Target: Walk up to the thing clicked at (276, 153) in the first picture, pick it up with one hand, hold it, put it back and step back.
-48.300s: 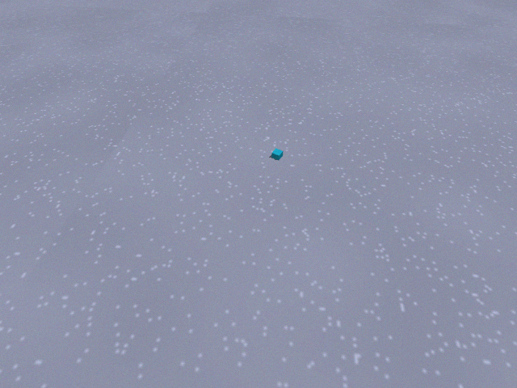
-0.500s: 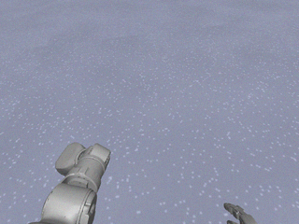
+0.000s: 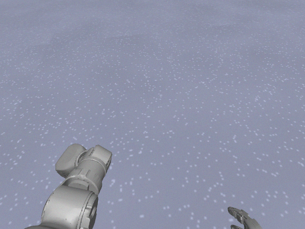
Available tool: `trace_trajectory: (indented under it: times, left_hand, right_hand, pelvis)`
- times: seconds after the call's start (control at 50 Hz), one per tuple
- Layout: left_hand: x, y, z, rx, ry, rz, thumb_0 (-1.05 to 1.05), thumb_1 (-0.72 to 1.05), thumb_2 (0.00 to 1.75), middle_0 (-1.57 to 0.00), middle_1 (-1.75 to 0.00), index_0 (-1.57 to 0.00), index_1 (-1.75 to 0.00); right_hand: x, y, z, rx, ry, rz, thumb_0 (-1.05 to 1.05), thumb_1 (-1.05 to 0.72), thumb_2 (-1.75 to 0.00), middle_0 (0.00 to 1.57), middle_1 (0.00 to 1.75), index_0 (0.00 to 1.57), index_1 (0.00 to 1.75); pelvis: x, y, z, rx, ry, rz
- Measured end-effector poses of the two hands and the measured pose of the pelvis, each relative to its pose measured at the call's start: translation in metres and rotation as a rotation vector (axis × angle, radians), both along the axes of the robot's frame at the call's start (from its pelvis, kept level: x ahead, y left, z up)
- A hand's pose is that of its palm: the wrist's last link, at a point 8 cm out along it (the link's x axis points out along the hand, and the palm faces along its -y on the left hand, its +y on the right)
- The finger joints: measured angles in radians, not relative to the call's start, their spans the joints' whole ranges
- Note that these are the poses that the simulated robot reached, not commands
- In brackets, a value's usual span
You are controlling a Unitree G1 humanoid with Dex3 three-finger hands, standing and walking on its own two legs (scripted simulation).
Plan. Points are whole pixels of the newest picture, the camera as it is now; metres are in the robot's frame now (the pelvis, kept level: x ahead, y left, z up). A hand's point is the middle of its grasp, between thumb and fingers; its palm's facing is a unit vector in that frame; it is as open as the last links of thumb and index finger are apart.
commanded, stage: hold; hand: left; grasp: from above
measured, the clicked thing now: (84, 169) +0.33 +0.24 -0.07
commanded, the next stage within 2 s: crouch in 0.22 s
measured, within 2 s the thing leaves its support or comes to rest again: neither
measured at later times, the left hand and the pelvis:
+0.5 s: hand (86, 170) +0.31 +0.22 -0.04, palm faces -0.15 -0.43 -0.89, open 7.6 cm; pelvis +0.00 +0.00 +0.00, yaw +0 degrees
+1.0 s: hand (101, 190) +0.33 +0.23 -0.25, palm faces -0.16 -0.38 -0.91, open 7.6 cm; pelvis -0.06 +0.01 -0.14, yaw -1 degrees
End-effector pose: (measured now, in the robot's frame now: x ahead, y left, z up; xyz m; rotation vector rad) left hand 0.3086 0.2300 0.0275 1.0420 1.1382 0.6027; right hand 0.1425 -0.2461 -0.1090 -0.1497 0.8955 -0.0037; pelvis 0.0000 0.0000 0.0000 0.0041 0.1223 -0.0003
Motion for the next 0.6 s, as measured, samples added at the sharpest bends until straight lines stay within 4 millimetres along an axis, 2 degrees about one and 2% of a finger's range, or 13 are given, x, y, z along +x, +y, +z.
trace_trajectory:
  times: [0.42,0.52,0.6]
  left_hand:
    - [0.004,-0.004,-0.001,-0.003,0.015,-0.002,0.06,0.42,0.32,-1.06,-0.43,-0.81,-0.34]
    - [0.0,-0.004,-0.011,-0.006,0.05,-0.011,0.06,0.43,0.31,-1.03,-0.46,-0.8,-0.35]
    - [-0.003,-0.004,-0.027,-0.018,0.083,-0.033,0.06,0.43,0.31,-1.02,-0.48,-0.79,-0.36]
  right_hand:
    - [-0.001,-0.009,0.0,-0.002,0.01,-0.021,0.01,-0.9,-0.9,0.2,0.3,0.19,0.3]
    - [-0.005,-0.012,-0.001,-0.008,0.014,-0.026,0.01,-0.88,-0.89,0.2,0.3,0.2,0.3]
    - [-0.016,-0.014,-0.004,-0.021,0.033,-0.036,0.01,-0.88,-0.89,0.2,0.3,0.2,0.3]
  pelvis:
    - [0.003,-0.004,0.001,0.001,0.012,-0.001]
    - [0.001,-0.005,0.0,0.001,0.024,-0.001]
    - [-0.002,-0.006,-0.003,-0.001,0.046,-0.001]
